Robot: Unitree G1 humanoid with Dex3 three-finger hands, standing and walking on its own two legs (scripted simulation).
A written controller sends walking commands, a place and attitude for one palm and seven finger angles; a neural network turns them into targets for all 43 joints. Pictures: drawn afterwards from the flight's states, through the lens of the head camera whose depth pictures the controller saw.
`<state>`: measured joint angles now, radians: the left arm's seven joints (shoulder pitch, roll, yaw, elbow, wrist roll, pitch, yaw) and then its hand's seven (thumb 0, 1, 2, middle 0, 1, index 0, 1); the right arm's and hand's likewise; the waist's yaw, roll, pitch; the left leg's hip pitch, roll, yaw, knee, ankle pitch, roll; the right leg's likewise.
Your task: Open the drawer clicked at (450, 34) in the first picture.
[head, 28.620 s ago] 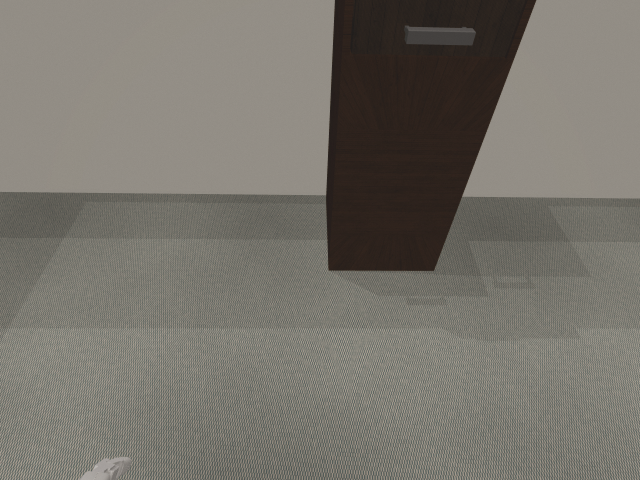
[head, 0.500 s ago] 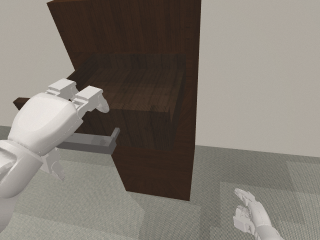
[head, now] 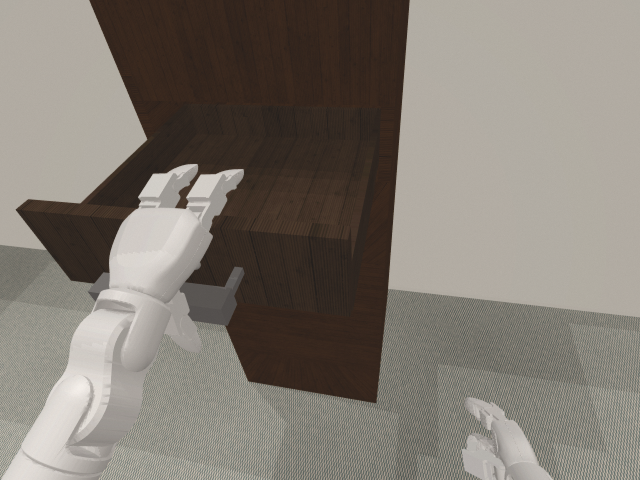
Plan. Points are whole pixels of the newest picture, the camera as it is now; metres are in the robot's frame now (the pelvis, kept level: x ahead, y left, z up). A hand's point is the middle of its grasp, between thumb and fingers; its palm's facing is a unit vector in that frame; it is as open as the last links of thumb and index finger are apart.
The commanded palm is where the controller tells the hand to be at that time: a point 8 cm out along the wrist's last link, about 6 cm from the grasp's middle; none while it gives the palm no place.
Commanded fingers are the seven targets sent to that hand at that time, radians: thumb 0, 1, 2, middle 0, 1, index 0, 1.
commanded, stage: open the thumb to release the handle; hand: left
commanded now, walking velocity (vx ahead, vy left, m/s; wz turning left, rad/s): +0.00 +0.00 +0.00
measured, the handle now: (172, 282) +0.27 +0.21 +0.16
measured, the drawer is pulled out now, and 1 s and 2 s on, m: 0.29 0.28 0.28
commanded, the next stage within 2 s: lift the hand off the handle in 0.26 s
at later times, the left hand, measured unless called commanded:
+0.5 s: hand (175, 269) +0.26 +0.20 +0.18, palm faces +0.18 -0.06 -0.98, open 16.2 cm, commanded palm +0.22 +0.20 +0.24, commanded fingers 0.00 -0.50 0.30 -0.15 -0.30 -0.15 -0.30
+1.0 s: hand (149, 226) +0.27 +0.21 +0.24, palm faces +0.26 -0.03 -0.97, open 16.2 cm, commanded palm +0.22 +0.20 +0.30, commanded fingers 0.00 -0.50 0.30 -0.15 -0.30 -0.15 -0.30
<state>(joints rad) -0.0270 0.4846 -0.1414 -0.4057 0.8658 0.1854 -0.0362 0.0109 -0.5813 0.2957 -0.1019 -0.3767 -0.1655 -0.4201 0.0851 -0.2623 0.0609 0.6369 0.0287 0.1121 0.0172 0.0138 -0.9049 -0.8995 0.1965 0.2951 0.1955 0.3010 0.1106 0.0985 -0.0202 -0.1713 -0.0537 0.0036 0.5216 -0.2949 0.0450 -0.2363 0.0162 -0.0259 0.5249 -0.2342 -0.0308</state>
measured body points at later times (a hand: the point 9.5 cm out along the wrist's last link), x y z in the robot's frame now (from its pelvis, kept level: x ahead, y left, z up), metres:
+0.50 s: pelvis +0.01 -0.02 +0.00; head +0.00 -0.07 +0.45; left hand +0.25 +0.20 +0.24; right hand +0.25 -0.21 -0.08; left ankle -0.01 +0.09 -0.73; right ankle +0.03 -0.10 -0.73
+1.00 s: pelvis +0.00 -0.03 +0.00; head -0.02 -0.09 +0.45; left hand +0.25 +0.21 +0.29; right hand +0.23 -0.23 -0.09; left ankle -0.01 +0.09 -0.73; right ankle +0.03 -0.10 -0.73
